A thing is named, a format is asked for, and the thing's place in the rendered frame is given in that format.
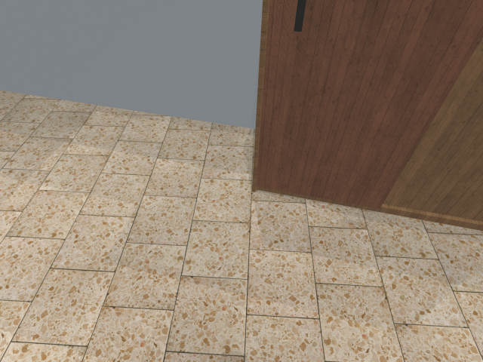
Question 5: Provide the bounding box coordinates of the wardrobe door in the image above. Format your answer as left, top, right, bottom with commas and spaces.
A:
256, 0, 483, 209
383, 37, 483, 221

